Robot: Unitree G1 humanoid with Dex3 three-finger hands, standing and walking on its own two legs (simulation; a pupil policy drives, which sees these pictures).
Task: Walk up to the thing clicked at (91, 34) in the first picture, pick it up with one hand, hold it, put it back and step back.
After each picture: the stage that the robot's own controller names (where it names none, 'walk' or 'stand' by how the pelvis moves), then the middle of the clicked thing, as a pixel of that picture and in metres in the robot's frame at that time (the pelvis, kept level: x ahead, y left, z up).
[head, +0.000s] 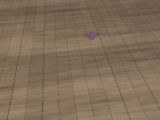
stand; (91, 34) +1.61 -0.10 -0.72
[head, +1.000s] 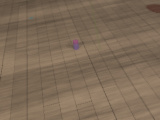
walk; (75, 44) +1.48 +0.22 -0.70
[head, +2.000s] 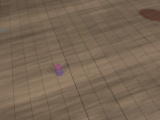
walk; (59, 70) +0.98 +0.33 -0.72
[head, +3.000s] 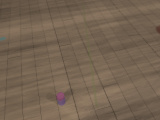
walk; (61, 99) +0.64 +0.23 -0.69
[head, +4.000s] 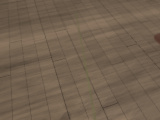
stand; out of the picture +0.42 +0.21 -0.69
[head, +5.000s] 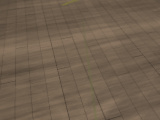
stand; out of the picture +0.38 +0.19 -0.72
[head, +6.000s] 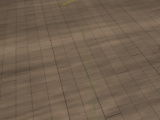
stand; out of the picture +0.40 +0.20 -0.73
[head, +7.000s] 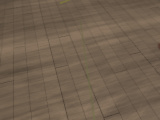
stand; out of the picture +0.39 +0.22 -0.73
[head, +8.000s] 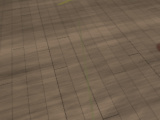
stand; out of the picture +0.38 +0.22 -0.73
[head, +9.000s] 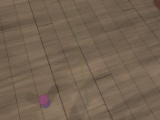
go down; (44, 101) +0.41 +0.22 -0.59
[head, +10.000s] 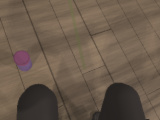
go down; (23, 61) +0.46 +0.25 -0.30
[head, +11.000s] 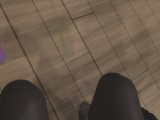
close in; out of the picture +0.45 +0.28 -0.26
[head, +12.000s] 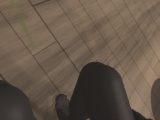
close; out of the picture +0.44 +0.30 -0.22
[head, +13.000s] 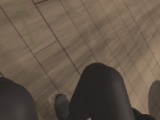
lift; out of the picture +0.42 +0.30 -0.23
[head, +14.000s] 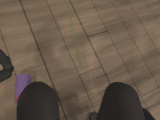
lift; (23, 88) +0.33 +0.23 -0.31
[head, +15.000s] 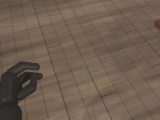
close; out of the picture +0.29 +0.19 -0.65
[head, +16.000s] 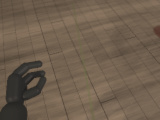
close; out of the picture +0.28 +0.21 -0.70
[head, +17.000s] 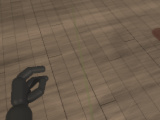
stand; out of the picture +0.27 +0.22 -0.70
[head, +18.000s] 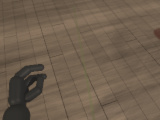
stand; out of the picture +0.27 +0.22 -0.70
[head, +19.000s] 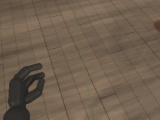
stand; out of the picture +0.28 +0.22 -0.69
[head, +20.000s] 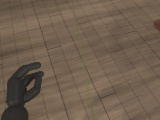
stand; out of the picture +0.28 +0.22 -0.68
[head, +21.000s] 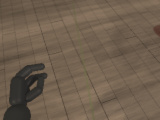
stand; out of the picture +0.27 +0.22 -0.69
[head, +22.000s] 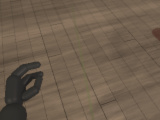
stand; out of the picture +0.28 +0.22 -0.69
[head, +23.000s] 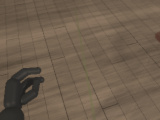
stand; out of the picture +0.27 +0.22 -0.71
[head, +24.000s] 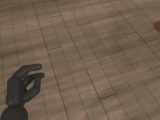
stand; out of the picture +0.28 +0.22 -0.68
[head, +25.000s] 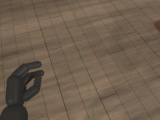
stand; out of the picture +0.28 +0.23 -0.67
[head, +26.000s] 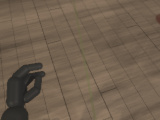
stand; out of the picture +0.29 +0.22 -0.65
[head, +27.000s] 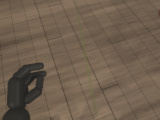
stand; out of the picture +0.29 +0.22 -0.64
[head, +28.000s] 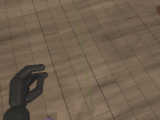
stand; out of the picture +0.29 +0.23 -0.63
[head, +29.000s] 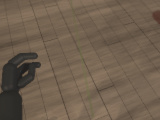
stand; out of the picture +0.28 +0.22 -0.67
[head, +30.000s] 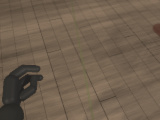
stand; out of the picture +0.27 +0.22 -0.68
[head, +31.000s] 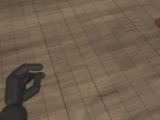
close; out of the picture +0.28 +0.22 -0.66
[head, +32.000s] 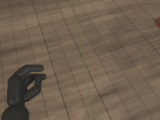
close; out of the picture +0.28 +0.23 -0.66
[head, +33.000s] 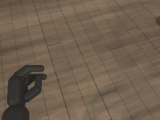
close; out of the picture +0.28 +0.23 -0.66
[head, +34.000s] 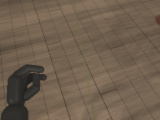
close; out of the picture +0.28 +0.22 -0.66
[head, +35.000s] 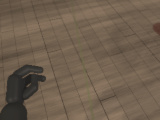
close; out of the picture +0.28 +0.23 -0.69
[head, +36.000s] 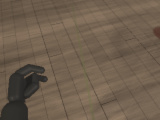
stand; out of the picture +0.27 +0.23 -0.70
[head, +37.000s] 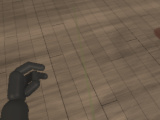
close; out of the picture +0.27 +0.23 -0.70
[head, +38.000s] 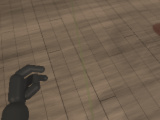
close; out of the picture +0.28 +0.23 -0.69
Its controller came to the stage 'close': yes
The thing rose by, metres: 0.01
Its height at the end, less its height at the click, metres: -0.02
